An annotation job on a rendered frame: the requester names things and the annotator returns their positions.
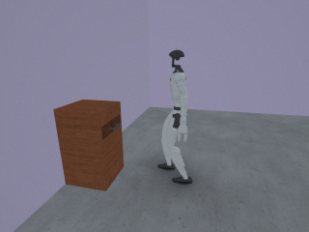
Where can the cabinet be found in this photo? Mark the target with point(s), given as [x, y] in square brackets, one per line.
[88, 161]

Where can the left robot forearm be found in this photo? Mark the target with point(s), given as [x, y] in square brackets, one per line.
[183, 105]

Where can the robot left upper arm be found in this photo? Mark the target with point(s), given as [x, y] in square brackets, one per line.
[178, 78]

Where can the left robot thigh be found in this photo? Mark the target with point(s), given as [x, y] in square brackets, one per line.
[171, 134]

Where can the robot torso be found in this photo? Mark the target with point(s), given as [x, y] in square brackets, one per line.
[175, 93]

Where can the drawer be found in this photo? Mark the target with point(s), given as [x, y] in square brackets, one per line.
[105, 129]

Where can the robot left hand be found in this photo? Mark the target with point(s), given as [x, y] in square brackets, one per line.
[182, 129]

